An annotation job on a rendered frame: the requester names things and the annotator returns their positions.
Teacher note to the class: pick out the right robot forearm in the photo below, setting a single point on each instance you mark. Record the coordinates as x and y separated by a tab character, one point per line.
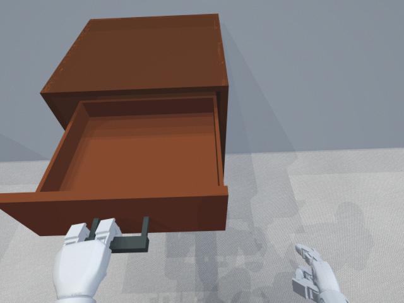
332	296

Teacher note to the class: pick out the handle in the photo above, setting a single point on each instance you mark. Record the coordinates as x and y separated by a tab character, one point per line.
127	244

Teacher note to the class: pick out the left robot hand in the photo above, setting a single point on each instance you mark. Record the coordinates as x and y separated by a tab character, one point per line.
81	265

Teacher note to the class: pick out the cabinet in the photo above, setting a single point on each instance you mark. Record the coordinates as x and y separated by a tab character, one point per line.
142	57

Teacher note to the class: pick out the drawer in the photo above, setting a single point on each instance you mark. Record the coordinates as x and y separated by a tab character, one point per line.
128	159

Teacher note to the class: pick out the right robot hand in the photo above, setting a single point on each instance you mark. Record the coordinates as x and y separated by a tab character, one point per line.
309	284

